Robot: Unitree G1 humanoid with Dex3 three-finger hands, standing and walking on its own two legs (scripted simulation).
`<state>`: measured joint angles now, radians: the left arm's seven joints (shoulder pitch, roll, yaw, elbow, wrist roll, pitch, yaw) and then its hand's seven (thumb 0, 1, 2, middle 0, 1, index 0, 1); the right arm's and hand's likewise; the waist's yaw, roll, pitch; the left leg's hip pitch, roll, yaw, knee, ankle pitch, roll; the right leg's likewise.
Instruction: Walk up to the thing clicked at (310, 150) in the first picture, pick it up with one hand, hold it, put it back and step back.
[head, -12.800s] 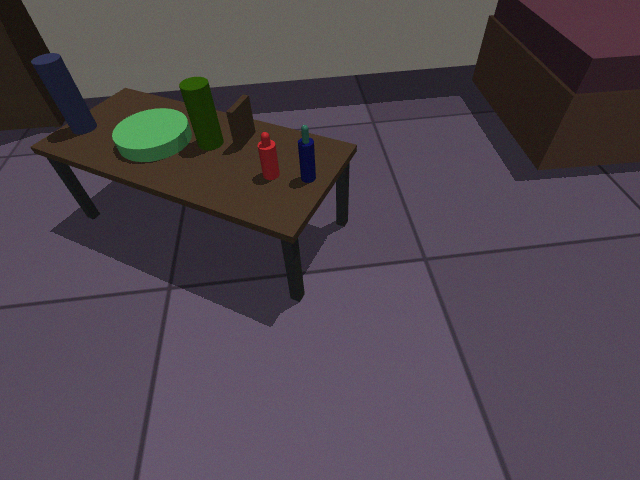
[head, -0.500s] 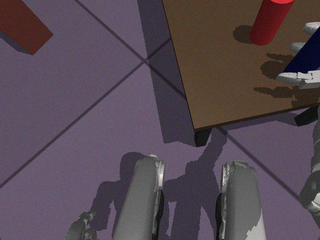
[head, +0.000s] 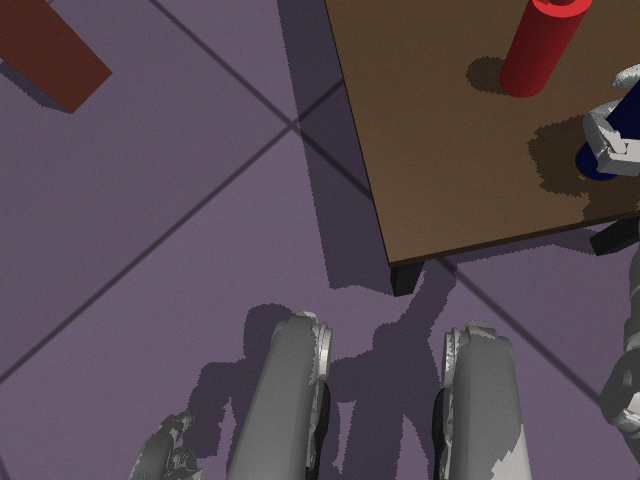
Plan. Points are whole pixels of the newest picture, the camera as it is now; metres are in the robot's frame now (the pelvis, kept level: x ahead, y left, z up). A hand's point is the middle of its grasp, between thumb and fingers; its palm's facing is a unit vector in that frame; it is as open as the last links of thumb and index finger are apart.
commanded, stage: settle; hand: right
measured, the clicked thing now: out of the picture +0.50 -0.27 +0.05
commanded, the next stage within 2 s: lift in 0.94 s
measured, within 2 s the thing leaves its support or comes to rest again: leaves its support in 0.06 s
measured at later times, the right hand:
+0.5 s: hand out of the picture +0.51 -0.27 +0.09, palm faces +0.22 +0.98 -0.01, open 7.0 cm
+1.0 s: hand out of the picture +0.51 -0.27 +0.12, palm faces +0.22 +0.98 +0.00, open 7.0 cm
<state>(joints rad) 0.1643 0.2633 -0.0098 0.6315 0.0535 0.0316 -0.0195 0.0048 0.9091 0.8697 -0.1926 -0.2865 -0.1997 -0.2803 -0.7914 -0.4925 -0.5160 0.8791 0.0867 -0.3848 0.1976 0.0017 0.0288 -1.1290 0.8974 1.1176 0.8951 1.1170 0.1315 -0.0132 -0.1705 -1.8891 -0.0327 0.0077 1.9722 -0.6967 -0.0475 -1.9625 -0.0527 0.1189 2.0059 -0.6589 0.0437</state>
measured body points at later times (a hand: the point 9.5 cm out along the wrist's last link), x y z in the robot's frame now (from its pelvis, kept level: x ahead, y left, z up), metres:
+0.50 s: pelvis +0.01 -0.01 +0.06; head +0.20 -0.05 +0.47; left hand +0.11 +0.27 -0.05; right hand +0.49 -0.32 +0.09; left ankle +0.08 +0.14 -0.42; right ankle +0.08 -0.14 -0.42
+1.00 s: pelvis +0.02 -0.01 +0.09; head +0.20 -0.05 +0.50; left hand +0.12 +0.26 -0.02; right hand +0.49 -0.32 +0.12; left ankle +0.08 +0.14 -0.42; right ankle +0.08 -0.14 -0.42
